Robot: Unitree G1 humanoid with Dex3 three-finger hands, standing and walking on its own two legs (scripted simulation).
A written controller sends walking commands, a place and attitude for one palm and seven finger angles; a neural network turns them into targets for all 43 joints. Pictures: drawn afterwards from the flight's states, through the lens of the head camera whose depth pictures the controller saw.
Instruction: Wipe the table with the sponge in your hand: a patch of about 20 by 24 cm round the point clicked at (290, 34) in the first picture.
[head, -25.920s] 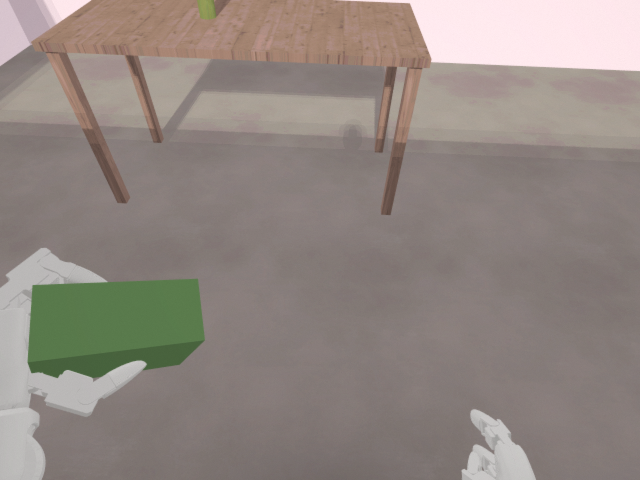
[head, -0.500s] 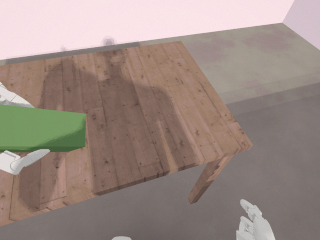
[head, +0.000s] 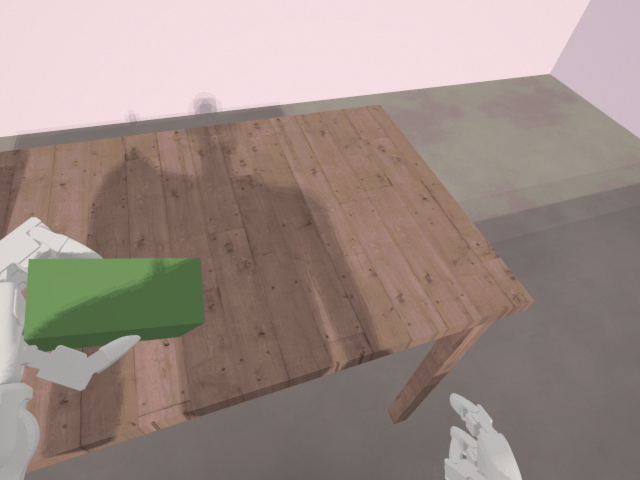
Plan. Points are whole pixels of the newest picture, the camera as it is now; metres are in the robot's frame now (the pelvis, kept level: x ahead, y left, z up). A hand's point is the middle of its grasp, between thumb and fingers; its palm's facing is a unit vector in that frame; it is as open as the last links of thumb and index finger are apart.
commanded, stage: come to a stop and stand still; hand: left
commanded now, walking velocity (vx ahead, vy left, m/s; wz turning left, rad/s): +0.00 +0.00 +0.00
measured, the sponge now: (144, 303) +0.24 +0.21 +0.13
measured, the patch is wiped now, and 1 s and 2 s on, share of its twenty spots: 0.00 0.00 0.00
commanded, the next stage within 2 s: look again from close up in 0.36 s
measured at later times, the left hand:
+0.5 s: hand (77, 296) +0.23 +0.26 +0.15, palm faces +0.36 -0.85 -0.38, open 10.1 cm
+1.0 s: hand (98, 293) +0.24 +0.24 +0.15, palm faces +0.35 -0.86 -0.38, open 10.1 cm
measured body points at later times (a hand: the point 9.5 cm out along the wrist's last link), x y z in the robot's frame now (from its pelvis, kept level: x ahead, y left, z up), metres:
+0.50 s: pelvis +0.01 +0.01 +0.00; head +0.04 +0.04 +0.45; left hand +0.21 +0.30 +0.17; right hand +0.19 -0.21 -0.07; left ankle +0.03 +0.09 -0.74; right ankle +0.01 -0.13 -0.74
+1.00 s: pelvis +0.02 +0.00 +0.00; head +0.04 +0.02 +0.45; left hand +0.21 +0.29 +0.18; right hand +0.20 -0.23 -0.07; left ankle +0.03 +0.09 -0.74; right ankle +0.01 -0.13 -0.74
